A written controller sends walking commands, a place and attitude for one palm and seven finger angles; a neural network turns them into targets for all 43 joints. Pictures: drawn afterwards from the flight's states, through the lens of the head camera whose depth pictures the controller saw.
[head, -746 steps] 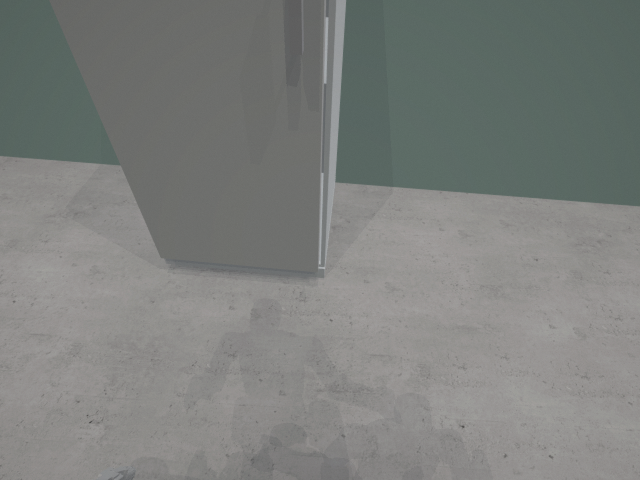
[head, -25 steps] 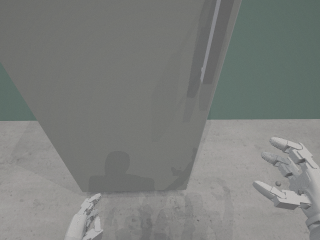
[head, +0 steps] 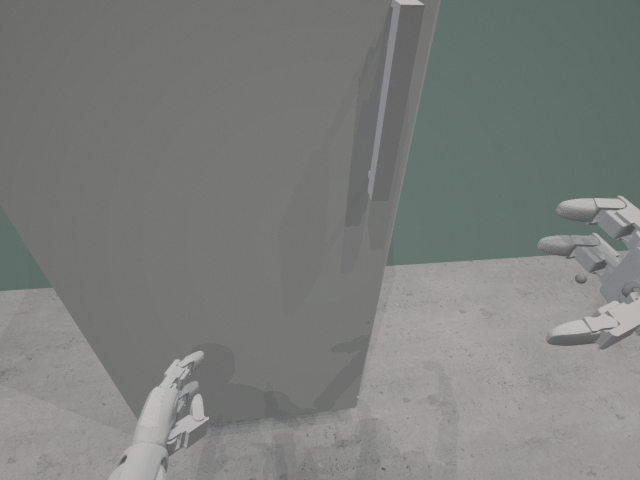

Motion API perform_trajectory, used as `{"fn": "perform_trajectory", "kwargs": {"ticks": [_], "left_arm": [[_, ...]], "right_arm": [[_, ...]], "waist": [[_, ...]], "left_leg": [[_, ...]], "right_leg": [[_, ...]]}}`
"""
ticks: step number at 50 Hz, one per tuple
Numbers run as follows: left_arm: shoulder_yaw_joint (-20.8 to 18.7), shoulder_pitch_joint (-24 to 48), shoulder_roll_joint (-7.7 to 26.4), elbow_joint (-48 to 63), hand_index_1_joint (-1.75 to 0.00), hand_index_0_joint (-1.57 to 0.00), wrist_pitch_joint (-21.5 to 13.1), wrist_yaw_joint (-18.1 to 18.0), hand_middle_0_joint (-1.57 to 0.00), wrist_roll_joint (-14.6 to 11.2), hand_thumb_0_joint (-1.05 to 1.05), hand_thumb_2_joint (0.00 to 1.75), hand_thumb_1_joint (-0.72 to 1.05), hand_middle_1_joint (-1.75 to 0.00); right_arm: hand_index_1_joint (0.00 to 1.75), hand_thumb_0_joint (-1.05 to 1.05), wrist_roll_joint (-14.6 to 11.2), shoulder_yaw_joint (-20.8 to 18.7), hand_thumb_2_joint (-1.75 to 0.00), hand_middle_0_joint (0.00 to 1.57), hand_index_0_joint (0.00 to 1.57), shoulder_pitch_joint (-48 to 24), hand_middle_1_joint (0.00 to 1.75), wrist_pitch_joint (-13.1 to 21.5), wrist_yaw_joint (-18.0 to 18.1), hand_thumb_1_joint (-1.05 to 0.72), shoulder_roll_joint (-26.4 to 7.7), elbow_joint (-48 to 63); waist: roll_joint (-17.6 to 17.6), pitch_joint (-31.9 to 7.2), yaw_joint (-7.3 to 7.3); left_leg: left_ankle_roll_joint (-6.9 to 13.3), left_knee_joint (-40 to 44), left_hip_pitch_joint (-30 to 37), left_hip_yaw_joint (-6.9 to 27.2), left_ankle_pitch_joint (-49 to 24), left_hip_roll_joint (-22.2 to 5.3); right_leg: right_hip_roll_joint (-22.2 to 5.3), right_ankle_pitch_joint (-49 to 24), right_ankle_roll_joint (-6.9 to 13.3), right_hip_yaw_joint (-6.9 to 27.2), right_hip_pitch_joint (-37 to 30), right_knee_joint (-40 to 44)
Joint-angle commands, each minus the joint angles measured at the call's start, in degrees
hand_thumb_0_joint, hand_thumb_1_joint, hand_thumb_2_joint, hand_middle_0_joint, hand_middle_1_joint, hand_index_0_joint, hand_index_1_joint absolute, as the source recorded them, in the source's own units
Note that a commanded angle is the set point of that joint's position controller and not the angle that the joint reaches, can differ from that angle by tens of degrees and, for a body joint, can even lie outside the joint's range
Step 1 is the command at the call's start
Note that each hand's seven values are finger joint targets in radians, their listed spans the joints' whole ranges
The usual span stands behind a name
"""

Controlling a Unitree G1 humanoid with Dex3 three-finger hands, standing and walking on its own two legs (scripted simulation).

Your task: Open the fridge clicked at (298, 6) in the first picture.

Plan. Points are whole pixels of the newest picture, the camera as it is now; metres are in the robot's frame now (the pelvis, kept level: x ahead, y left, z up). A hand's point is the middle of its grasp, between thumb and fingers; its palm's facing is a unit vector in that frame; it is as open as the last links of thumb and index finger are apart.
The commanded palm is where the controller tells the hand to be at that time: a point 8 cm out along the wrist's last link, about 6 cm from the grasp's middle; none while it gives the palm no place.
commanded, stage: raise the hand to about handle height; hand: right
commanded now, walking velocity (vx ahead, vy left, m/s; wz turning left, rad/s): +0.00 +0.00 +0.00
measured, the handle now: (386, 108) +0.50 -0.10 +0.27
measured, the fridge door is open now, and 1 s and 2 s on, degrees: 0 0 0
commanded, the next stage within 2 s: move the hooked fingers beside the handle in 0.78 s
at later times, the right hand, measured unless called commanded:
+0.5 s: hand (606, 216) +0.27 -0.27 +0.26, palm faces +0.03 +0.99 -0.10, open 14.0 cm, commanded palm +0.23 -0.31 +0.28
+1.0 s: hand (608, 211) +0.28 -0.28 +0.26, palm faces +0.05 +1.00 -0.08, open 14.0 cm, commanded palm +0.25 -0.31 +0.27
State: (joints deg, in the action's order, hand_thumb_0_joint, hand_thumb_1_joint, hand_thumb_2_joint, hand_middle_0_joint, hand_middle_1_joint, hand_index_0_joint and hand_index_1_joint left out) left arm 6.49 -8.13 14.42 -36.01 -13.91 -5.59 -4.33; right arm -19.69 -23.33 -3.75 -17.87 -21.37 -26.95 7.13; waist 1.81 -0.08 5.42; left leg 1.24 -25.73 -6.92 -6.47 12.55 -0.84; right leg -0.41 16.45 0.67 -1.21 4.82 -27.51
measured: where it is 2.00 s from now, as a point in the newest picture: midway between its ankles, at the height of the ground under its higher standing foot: outside the picture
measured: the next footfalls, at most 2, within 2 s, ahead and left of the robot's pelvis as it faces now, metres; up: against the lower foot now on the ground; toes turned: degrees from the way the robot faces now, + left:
none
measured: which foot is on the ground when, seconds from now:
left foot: down 0.00-1.00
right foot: down 0.00-1.00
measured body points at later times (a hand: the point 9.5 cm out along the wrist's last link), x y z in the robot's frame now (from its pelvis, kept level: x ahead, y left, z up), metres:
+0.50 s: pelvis -0.02 +0.00 +0.00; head -0.06 +0.02 +0.45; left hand +0.19 +0.24 -0.05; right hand +0.26 -0.32 +0.27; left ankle +0.02 +0.11 -0.74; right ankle -0.01 -0.11 -0.74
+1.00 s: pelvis -0.01 +0.00 +0.00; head -0.05 +0.01 +0.45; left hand +0.22 +0.21 -0.05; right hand +0.27 -0.33 +0.27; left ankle +0.02 +0.11 -0.74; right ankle -0.01 -0.11 -0.74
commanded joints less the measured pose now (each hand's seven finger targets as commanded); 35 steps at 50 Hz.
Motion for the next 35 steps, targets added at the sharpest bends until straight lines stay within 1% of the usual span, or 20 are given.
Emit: {"fn": "perform_trajectory", "kwargs": {"ticks": [1,3,5,6,9,10,12,13,14,15,17,19,20,21,23,25,28,29,32,35], "left_arm": [[-3.0,9.5,7.5,9.2,-0.3,-0.2,-1.0,-0.7,-0.2,-0.7,0.0,0.9,0.9,-0.3],[-3.0,9.6,7.9,9.0,-0.3,-0.2,0.1,-0.7,-0.2,-0.9,0.0,0.9,0.9,-0.3],[-3.0,10.3,8.2,9.0,-0.3,-0.2,0.8,-0.4,-0.2,-1.0,0.0,0.9,0.9,-0.3],[-2.9,10.6,8.1,9.1,-0.3,-0.2,1.3,-0.4,-0.2,-1.2,0.0,0.9,0.9,-0.3],[-2.9,11.7,8.7,9.5,-0.3,-0.2,2.1,-0.1,-0.2,-1.4,0.0,0.9,0.9,-0.3],[-3.0,12.1,8.7,9.8,-0.3,-0.2,2.2,-0.1,-0.2,-1.4,0.0,0.9,0.9,-0.3],[-2.8,12.2,8.8,9.7,-0.3,-0.2,2.6,0.0,-0.2,-1.5,0.0,0.9,0.9,-0.3],[-2.8,12.4,9.1,9.8,-0.3,-0.2,2.7,0.0,-0.2,-1.5,0.0,0.9,0.9,-0.3],[-3.0,12.9,9.2,9.8,-0.3,-0.2,2.8,0.1,-0.2,-1.5,0.0,0.9,0.9,-0.3],[-2.9,12.5,9.2,9.7,-0.3,-0.2,3.0,0.2,-0.2,-1.5,0.0,0.9,0.9,-0.3],[-3.2,11.5,9.6,9.6,-0.3,-0.2,3.8,0.6,-0.2,-1.9,0.0,0.9,0.9,-0.3],[-3.5,11.9,10.0,10.3,-0.3,-0.2,4.6,1.0,-0.2,-2.4,0.0,0.9,0.9,-0.3],[-3.5,12.6,10.1,11.0,-0.3,-0.2,4.6,1.1,-0.2,-2.4,0.0,0.9,0.9,-0.3],[-3.5,13.0,9.8,11.3,-0.3,-0.2,4.5,1.0,-0.2,-2.3,0.0,0.9,0.9,-0.3],[-3.6,12.9,9.8,11.6,-0.3,-0.2,4.1,0.7,-0.2,-2.0,0.0,0.9,0.9,-0.3],[-3.6,13.1,9.7,11.5,-0.3,-0.2,3.7,0.5,-0.2,-1.6,0.0,0.9,0.9,-0.3],[-3.5,12.4,9.4,11.2,-0.3,-0.2,3.3,0.0,-0.2,-1.5,0.0,0.9,0.9,-0.3],[-3.6,12.7,9.5,10.9,-0.3,-0.2,3.3,0.0,-0.2,-1.5,0.0,0.9,0.9,-0.3],[-3.2,12.2,9.3,10.7,-0.3,-0.2,3.1,-0.2,-0.2,-1.7,0.0,0.9,0.9,-0.3],[-3.3,12.2,9.5,10.7,-0.3,-0.2,3.0,-0.2,-0.2,-1.6,0.0,0.9,0.9,-0.3]], "right_arm": [[1.2,0.0,-1.1,-6.5,-0.3,0.3,0.3,-23.9,1.2,-0.3,-0.8,0.5,-16.2,10.7],[1.2,0.0,-1.0,-7.1,-0.3,0.3,0.3,-25.6,1.2,-1.9,-1.5,0.5,-17.3,7.9],[1.2,0.0,-0.6,-8.0,-0.3,0.3,0.3,-27.8,1.2,-3.7,-2.0,0.5,-19.4,5.3],[1.2,0.0,-0.5,-7.3,-0.3,0.3,0.3,-29.5,1.2,-4.6,-2.2,0.5,-19.3,4.5],[1.2,0.0,-0.4,-8.7,-0.3,0.3,0.3,-33.1,1.2,-6.2,-2.8,0.5,-22.3,3.4],[1.2,0.0,-0.1,-8.7,-0.3,0.3,0.3,-36.1,1.2,-6.6,-2.9,0.5,-23.0,4.1],[1.2,0.0,0.0,-8.4,-0.3,0.3,0.3,-38.4,1.2,-7.2,-3.3,0.5,-23.3,2.1],[1.2,0.0,0.1,-8.7,-0.3,0.3,0.3,-40.1,1.2,-7.5,-3.4,0.5,-24.4,2.0],[1.2,0.0,0.4,-9.7,-0.3,0.3,0.3,-40.3,1.2,-7.8,-3.4,0.5,-26.0,1.5],[1.2,0.0,0.6,-8.5,-0.3,0.3,0.3,-39.7,1.2,-8.6,-3.7,0.5,-24.4,-1.0],[1.2,0.0,0.0,-7.3,-0.3,0.3,0.3,-33.8,1.2,-10.0,-4.7,0.5,-21.7,-6.0],[1.2,0.0,0.1,-7.3,-0.3,0.3,0.3,-31.9,1.2,-10.6,-5.2,0.5,-22.1,-5.1],[1.2,0.0,0.3,-7.4,-0.3,0.3,0.3,-34.3,1.2,-10.7,-5.1,0.5,-23.0,-1.9],[1.2,0.0,0.0,-7.5,-0.3,0.3,0.3,-35.1,1.2,-10.6,-4.8,0.5,-23.0,-1.4],[1.2,0.0,-0.4,-9.0,-0.3,0.3,0.3,-36.5,1.2,-9.5,-4.1,0.5,-24.1,1.0],[1.2,0.0,-0.3,-11.0,-0.3,0.3,0.3,-38.1,1.2,-8.1,-2.8,0.5,-26.1,4.6],[1.2,0.0,0.1,-10.5,-0.3,0.3,0.3,-38.4,1.2,-7.8,-1.6,0.5,-25.1,4.2],[1.2,0.0,0.4,-10.8,-0.3,0.3,0.3,-38.1,1.2,-7.8,-1.1,0.5,-25.9,4.9],[1.2,0.0,1.1,-8.1,-0.3,0.3,0.3,-38.9,1.2,-8.8,-1.0,0.5,-23.4,2.4],[1.2,0.0,1.3,-8.2,-0.3,0.3,0.3,-39.7,1.2,-9.1,-1.7,0.5,-24.1,3.8]], "waist": [[4.0,-8.6,-1.0],[2.1,-8.0,-1.09],[1.8,-8.0,-1.0],[2.1,-7.6,-1.2],[2.2,-8.8,-0.83],[3.0,-10.4,-0.88],[2.4,-9.8,-1.02],[2.6,-10.1,-0.86],[3.3,-10.2,-0.67],[2.7,-9.2,-0.8],[-1.4,-7.1,-1.04],[-1.0,-6.9,-0.77],[1.1,-8.5,-0.7],[1.1,-7.8,-0.8],[0.1,-9.3,-0.79],[2.2,-10.9,-0.42],[3.9,-9.5,-0.65],[5.1,-9.0,-0.54],[5.0,-7.2,-1.17],[4.1,-9.6,-1.17]], "left_leg": [[0.4,3.8,4.2,3.9,-10.8,0.4],[0.2,4.3,3.9,3.8,-10.5,0.6],[0.1,5.0,3.8,5.1,-9.0,-0.3],[0.1,5.4,3.4,5.2,-7.3,-0.3],[0.3,5.7,4.1,6.6,-6.4,-0.9],[0.3,5.8,4.4,6.7,-6.1,-1.1],[0.4,5.8,3.7,6.0,-4.9,-0.7],[0.5,5.9,3.8,6.0,-4.7,-0.6],[0.6,6.2,4.1,7.3,-4.5,-1.2],[0.6,6.2,3.8,7.2,-3.5,-1.4],[0.0,6.2,2.3,7.2,-2.3,-1.2],[-0.1,6.5,1.7,8.1,-0.1,-1.5],[0.1,6.4,1.9,7.7,0.8,-1.6],[0.2,6.4,1.3,7.9,1.5,-1.4],[0.1,6.4,1.4,7.9,2.3,-1.2],[0.5,6.3,2.8,8.3,2.0,-1.5],[0.7,6.1,1.7,7.0,2.0,-0.7],[0.8,6.6,2.1,8.2,2.8,-1.3],[0.7,6.4,0.5,6.8,3.8,-0.5],[0.8,6.0,1.8,6.3,0.9,-0.5]], "right_leg": [[0.3,-14.9,0.1,2.9,1.1,5.7],[0.3,-14.4,0.2,3.1,1.3,6.0],[0.3,-13.3,0.4,2.9,2.3,5.7],[0.4,-12.3,0.3,2.9,2.5,5.9],[0.3,-12.3,0.4,3.0,2.6,5.2],[0.4,-12.3,0.5,3.1,2.1,5.3],[0.6,-11.6,0.5,3.5,2.1,5.8],[0.7,-11.5,0.6,3.6,1.8,6.0],[0.5,-11.7,0.6,3.4,2.2,5.3],[0.6,-10.8,0.6,3.5,3.3,5.6],[0.5,-9.2,0.7,3.5,4.8,5.4],[0.3,-8.2,0.5,3.0,5.2,4.9],[0.5,-7.9,0.4,3.1,4.5,5.2],[0.6,-7.6,0.5,3.2,4.6,5.1],[0.6,-7.5,0.6,3.4,3.8,4.8],[0.5,-8.5,0.6,3.3,3.5,4.6],[0.7,-7.5,0.6,3.2,3.0,5.5],[0.4,-7.4,0.3,2.8,3.4,5.0],[0.8,-4.9,0.4,3.2,3.5,6.3],[0.6,-7.2,0.6,3.4,2.3,6.2]]}}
